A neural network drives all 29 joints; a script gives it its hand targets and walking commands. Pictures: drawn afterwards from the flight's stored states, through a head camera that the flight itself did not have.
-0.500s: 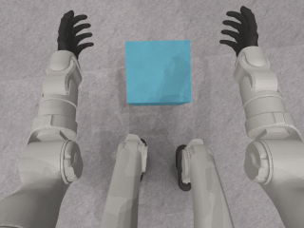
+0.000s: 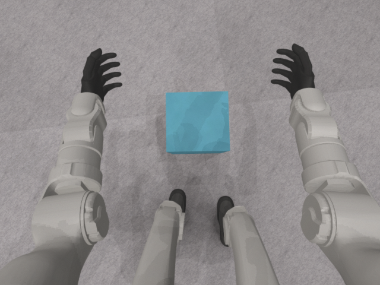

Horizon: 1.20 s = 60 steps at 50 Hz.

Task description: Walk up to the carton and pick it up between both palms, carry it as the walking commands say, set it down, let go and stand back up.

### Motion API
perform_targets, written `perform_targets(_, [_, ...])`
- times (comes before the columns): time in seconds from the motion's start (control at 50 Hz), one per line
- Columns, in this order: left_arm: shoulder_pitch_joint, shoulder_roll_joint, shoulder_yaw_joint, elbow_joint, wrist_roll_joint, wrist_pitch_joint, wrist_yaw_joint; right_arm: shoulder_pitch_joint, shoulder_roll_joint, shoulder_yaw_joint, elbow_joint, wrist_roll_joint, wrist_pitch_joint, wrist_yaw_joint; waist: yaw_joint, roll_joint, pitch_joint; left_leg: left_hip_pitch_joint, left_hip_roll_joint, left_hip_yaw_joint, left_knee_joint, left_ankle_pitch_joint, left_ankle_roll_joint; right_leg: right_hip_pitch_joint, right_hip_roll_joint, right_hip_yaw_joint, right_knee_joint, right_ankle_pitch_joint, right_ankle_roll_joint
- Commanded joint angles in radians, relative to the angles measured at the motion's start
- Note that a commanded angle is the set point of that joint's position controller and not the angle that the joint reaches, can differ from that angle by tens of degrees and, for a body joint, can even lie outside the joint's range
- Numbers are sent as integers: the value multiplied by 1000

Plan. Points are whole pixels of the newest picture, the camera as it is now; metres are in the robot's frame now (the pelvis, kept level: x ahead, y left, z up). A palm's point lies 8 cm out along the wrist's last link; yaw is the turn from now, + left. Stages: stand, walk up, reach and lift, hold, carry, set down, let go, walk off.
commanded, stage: set down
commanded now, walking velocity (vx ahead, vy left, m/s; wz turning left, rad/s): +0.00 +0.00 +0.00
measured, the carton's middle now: (196, 126) +0.47 +0.03 -0.54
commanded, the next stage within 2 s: let go in 0.02 s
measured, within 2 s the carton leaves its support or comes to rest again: neither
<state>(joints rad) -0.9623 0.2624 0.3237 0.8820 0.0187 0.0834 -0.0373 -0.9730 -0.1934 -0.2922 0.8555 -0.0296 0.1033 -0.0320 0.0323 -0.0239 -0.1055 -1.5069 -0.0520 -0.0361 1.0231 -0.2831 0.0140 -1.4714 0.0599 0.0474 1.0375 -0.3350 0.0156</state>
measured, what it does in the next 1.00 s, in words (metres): rises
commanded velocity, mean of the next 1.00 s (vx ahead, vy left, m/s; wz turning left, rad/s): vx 0.00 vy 0.00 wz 0.00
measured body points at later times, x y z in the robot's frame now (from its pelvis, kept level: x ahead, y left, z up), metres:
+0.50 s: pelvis +0.05 +0.00 +0.07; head +0.24 +0.00 +0.48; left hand +0.35 +0.25 -0.03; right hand +0.37 -0.21 -0.03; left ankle +0.07 +0.10 -0.63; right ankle +0.05 -0.12 -0.63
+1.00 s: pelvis +0.08 -0.02 +0.11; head +0.10 -0.02 +0.56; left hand +0.25 +0.22 +0.04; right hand +0.26 -0.25 +0.04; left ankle +0.07 +0.10 -0.63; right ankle +0.05 -0.12 -0.63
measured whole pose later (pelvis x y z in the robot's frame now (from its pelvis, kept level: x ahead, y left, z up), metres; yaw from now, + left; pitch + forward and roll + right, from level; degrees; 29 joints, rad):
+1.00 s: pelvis +0.08 -0.02 +0.11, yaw +1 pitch -1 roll +0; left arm 0.23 0.21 0.05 0.43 0.00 0.10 -0.08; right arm 0.23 -0.21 -0.04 0.44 0.00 0.09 0.07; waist 0.00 -0.01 0.06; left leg -0.15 -0.03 -0.06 0.42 -0.25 0.00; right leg -0.11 0.04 0.04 0.42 -0.28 -0.03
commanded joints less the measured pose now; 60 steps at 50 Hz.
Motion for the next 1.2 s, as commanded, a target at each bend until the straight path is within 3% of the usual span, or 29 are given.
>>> perform_targets(0.0, [-172, 85, 22, -74, 31, -27, -5, -180, -73, -22, -68, -32, -28, 6, 21, 16, -775, 626, 12, 16, -83, 313, -49, 310, 1, -49, -115, 199, 29])
perform_targets(0.1, [-55, 86, 28, -118, 68, -30, -5, -56, -62, -17, -109, -61, -32, -1, 27, 25, -910, 770, 15, 16, -83, 461, -52, 387, 5, -54, -132, 305, 31])
perform_targets(0.22, [229, 100, -35, -351, 54, -15, -17, 237, -55, 46, -351, -64, -18, -14, 10, 57, -1066, 1062, 17, -5, -123, 662, -41, 571, 14, -40, -183, 440, 18])
perform_targets(0.3, [407, 78, -75, -443, 37, -17, -35, 395, -50, 96, -456, -36, -29, 0, -5, 52, -895, 1109, 18, -23, -195, 622, -37, 653, 12, -30, -255, 401, 17])
perform_targets(0.5, [768, 24, -163, -373, -14, -84, -38, 762, -53, 150, -360, 11, -89, 51, -9, 32, -435, 1125, 26, -12, -377, 415, -34, 833, -19, -31, -425, 307, 18])
perform_targets(0.68, [1073, 33, -227, -499, -15, -104, -20, 1053, -85, 187, -448, 17, -118, 63, -10, 26, -228, 1332, 17, -5, -532, 401, -20, 1147, -18, -26, -571, 371, 5])
perform_targets(0.8, [1133, 26, -247, -548, -29, -64, -28, 1143, -85, 209, -495, 23, -82, 85, -27, 8, -11, 1400, 11, 9, -623, 291, -14, 1240, -25, -23, -675, 301, -5])
perform_targets(0.98, [1143, 53, -237, -536, -15, 19, -40, 1146, -96, 232, -515, 29, -7, 102, -34, 13, 153, 1450, 8, 19, -635, 176, -16, 1305, -42, -24, -713, 196, 8])
perform_targets(1.18, [1147, 48, -234, -544, -10, 55, -33, 1167, -84, 229, -524, 28, 18, 94, -40, 15, 141, 1484, 0, 9, -604, 282, -8, 1345, -30, -30, -655, 321, 7])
